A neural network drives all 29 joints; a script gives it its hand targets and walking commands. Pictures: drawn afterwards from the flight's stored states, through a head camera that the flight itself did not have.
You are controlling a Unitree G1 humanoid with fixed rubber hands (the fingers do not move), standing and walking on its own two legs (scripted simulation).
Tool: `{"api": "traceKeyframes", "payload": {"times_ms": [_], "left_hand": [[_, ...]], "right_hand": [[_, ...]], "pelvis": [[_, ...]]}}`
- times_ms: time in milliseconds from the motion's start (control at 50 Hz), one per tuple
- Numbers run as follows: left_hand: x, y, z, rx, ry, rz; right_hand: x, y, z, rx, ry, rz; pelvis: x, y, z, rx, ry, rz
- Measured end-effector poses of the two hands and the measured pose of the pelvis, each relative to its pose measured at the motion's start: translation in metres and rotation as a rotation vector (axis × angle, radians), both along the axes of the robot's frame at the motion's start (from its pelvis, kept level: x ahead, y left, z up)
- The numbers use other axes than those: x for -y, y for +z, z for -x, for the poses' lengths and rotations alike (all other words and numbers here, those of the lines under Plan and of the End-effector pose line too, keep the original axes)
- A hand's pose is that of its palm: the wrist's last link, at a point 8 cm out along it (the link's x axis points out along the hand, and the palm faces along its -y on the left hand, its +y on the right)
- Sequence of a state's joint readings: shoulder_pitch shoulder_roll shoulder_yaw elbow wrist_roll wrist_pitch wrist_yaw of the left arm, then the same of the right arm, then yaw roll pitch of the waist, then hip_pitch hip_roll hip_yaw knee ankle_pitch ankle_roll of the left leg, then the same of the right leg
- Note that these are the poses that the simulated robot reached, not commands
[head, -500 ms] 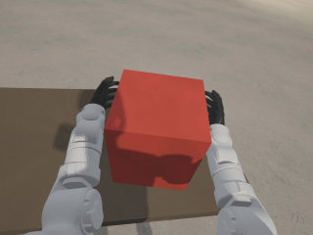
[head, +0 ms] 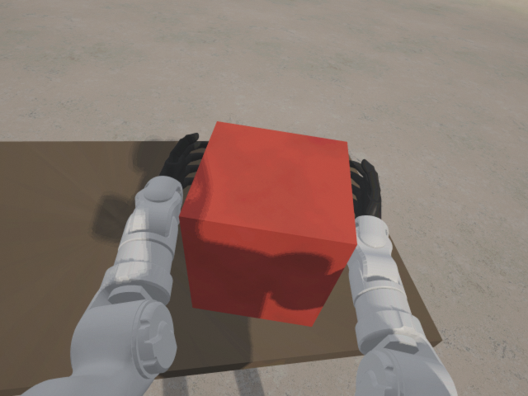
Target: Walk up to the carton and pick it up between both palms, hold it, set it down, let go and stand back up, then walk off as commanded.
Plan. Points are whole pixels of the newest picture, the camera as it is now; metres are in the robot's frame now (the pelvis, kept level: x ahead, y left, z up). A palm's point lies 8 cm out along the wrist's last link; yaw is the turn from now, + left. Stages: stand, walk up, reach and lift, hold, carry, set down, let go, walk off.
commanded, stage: set down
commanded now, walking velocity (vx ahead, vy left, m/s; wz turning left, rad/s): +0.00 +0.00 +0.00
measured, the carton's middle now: (266, 228) +0.38 -0.05 +0.06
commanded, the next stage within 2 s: none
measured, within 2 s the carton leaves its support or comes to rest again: rests again in 0.92 s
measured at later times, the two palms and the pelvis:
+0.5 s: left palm (175, 191) +0.44 +0.09 +0.10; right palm (358, 223) +0.36 -0.20 +0.09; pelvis +0.01 +0.00 +0.00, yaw +0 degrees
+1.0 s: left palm (177, 198) +0.43 +0.09 +0.09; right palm (357, 232) +0.35 -0.20 +0.07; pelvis +0.00 +0.00 +0.00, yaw -1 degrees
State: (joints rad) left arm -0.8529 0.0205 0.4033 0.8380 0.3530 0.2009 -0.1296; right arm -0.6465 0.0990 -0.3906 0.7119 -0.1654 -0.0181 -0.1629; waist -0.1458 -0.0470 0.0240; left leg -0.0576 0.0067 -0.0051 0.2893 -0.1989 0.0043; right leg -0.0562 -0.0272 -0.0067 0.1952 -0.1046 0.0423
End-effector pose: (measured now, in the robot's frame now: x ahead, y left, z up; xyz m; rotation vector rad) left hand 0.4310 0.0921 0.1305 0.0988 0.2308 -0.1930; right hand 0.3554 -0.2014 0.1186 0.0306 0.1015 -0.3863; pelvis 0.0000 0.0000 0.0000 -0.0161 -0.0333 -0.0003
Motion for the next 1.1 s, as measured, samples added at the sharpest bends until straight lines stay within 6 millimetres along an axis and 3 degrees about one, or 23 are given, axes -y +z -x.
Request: {"api": "traceKeyframes", "payload": {"times_ms": [240, 480, 800, 1100], "left_hand": [[-0.002, -0.011, -0.009, -0.006, -0.007, -0.004], [-0.002, -0.03, -0.006, -0.022, -0.014, -0.01], [0.006, -0.036, -0.001, -0.026, -0.022, -0.02], [0.0, -0.047, -0.006, -0.031, -0.02, -0.019]], "right_hand": [[-0.002, -0.013, -0.007, -0.004, -0.007, 0.0], [-0.003, -0.029, -0.002, -0.021, -0.013, 0.006], [0.003, -0.042, 0.009, -0.021, -0.03, 0.001], [-0.003, -0.046, 0.003, -0.023, -0.026, 0.007]], "pelvis": [[0.0, 0.0, -0.008, -0.039, 0.002, 0.003], [0.0, 0.0, -0.009, -0.052, -0.005, 0.008], [0.001, 0.0, 0.0, -0.069, -0.019, 0.001], [0.0, -0.001, -0.003, -0.091, -0.015, 0.003]]}}
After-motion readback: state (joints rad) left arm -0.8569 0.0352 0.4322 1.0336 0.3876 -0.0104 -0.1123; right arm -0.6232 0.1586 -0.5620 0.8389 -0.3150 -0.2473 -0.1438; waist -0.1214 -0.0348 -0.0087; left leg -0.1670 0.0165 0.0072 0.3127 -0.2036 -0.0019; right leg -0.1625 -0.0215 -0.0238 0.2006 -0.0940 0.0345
